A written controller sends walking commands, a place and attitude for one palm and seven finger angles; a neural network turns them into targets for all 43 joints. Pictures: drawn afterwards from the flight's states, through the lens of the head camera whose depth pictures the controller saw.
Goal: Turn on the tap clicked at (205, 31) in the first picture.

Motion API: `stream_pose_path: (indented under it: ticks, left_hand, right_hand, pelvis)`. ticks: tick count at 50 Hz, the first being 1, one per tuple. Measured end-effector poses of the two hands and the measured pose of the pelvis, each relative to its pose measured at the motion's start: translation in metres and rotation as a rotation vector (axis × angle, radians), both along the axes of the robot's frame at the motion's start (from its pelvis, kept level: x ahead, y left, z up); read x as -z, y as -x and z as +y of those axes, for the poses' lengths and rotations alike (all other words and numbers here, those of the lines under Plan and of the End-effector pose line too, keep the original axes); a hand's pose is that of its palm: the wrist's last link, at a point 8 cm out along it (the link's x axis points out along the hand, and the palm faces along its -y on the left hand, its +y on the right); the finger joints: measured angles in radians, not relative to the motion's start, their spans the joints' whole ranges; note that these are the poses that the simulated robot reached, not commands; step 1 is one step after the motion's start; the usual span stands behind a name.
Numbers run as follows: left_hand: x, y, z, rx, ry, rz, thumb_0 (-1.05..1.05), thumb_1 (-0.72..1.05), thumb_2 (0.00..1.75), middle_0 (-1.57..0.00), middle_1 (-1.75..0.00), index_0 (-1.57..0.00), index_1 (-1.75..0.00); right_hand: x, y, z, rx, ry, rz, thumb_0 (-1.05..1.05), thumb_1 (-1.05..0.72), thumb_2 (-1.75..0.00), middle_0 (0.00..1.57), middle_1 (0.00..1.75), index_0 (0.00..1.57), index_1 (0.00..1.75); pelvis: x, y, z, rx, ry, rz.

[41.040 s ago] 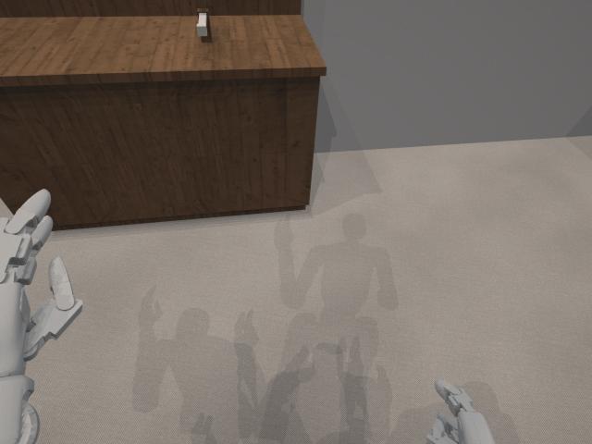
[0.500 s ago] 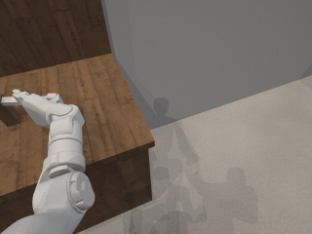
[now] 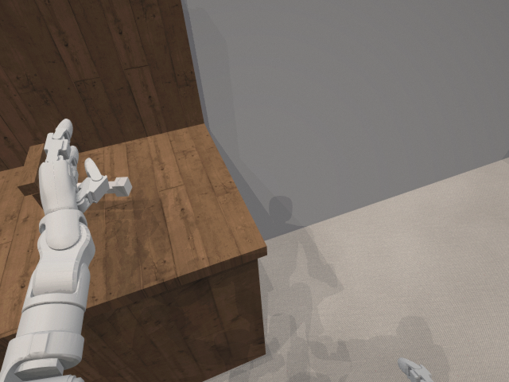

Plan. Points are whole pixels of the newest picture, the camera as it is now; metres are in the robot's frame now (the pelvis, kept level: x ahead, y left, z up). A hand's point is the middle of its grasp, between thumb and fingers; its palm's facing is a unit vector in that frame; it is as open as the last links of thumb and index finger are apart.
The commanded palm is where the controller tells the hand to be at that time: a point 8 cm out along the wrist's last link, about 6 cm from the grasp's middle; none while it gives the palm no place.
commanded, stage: draw the hand back beside the body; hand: left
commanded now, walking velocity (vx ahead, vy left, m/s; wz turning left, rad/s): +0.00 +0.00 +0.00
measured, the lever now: (122, 186) +0.46 +0.30 +0.08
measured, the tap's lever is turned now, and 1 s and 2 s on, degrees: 70 70 70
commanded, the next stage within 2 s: step back with the hand held close in 1.08 s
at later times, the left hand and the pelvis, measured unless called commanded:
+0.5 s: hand (79, 235) +0.27 +0.26 +0.16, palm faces +0.35 -0.90 -0.26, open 7.6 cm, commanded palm +0.22 +0.30 +0.17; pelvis +0.01 +0.03 +0.01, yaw +0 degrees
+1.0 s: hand (49, 276) +0.21 +0.27 +0.16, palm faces +0.42 -0.84 -0.34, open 7.5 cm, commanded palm +0.17 +0.30 +0.18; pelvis +0.01 +0.02 +0.01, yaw +1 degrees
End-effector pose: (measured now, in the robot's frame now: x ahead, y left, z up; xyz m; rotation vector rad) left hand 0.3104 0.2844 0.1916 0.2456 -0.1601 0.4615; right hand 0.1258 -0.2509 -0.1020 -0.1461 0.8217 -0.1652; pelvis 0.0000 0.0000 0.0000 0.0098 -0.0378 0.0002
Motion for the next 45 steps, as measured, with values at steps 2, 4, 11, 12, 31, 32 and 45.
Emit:
stream_pose_path:
  ticks: [2,4,11,12,31,32,45]
  left_hand:
    - [0.005,0.01,-0.002,0.052,-0.02,0.018,0.01,0.9,0.9,-0.14,-0.18,-0.16,-0.19]
    - [0.018,0.018,-0.004,0.095,-0.016,0.055,0.01,0.9,0.9,-0.15,-0.18,-0.16,-0.19]
    - [0.053,0.045,-0.008,0.138,0.021,0.12,0.01,0.89,0.9,-0.17,-0.21,-0.17,-0.22]
    - [0.05,0.049,-0.006,0.134,0.016,0.104,0.02,0.89,0.9,-0.18,-0.22,-0.18,-0.22]
    - [0.032,0.098,0.016,0.108,-0.077,0.074,0.01,0.89,0.9,-0.2,-0.27,-0.19,-0.28]
    - [0.03,0.101,0.017,0.101,-0.087,0.068,0.01,0.89,0.9,-0.2,-0.28,-0.2,-0.28]
    - [0.017,0.143,0.022,0.04,-0.152,0.062,0.01,0.89,0.9,-0.2,-0.29,-0.2,-0.3]
  right_hand:
    - [-0.005,-0.009,0.005,-0.018,-0.005,-0.015,0.01,-0.9,-0.89,0.2,0.3,0.2,0.3]
    - [-0.01,-0.017,0.011,-0.036,-0.004,-0.027,0.01,-0.9,-0.89,0.2,0.3,0.2,0.3]
    - [-0.026,-0.037,0.03,-0.088,0.025,-0.077,0.01,-0.9,-0.89,0.2,0.3,0.2,0.3]
    - [-0.027,-0.039,0.032,-0.095,0.028,-0.083,0.01,-0.9,-0.89,0.2,0.3,0.2,0.3]
    - [-0.025,-0.052,0.056,-0.121,0.011,-0.065,0.01,-0.9,-0.89,0.2,0.3,0.21,0.3]
    - [-0.026,-0.052,0.055,-0.123,0.015,-0.067,0.02,-0.9,-0.89,0.2,0.3,0.21,0.3]
    - [-0.029,-0.066,0.052,-0.132,0.017,-0.115,0.02,-0.9,-0.89,0.2,0.3,0.21,0.3]
  pelvis:
    - [-0.002,0.002,0.002,-0.002,0.002,-0.014]
    - [-0.004,0.004,0.005,-0.005,0.004,-0.024]
    - [-0.007,0.008,0.012,-0.001,0.01,-0.041]
    - [-0.007,0.007,0.013,-0.001,0.01,-0.043]
    - [-0.009,-0.014,0.026,0.008,0.01,-0.052]
    - [-0.009,-0.015,0.026,0.007,0.011,-0.052]
    - [-0.008,-0.015,0.024,-0.005,0.011,-0.053]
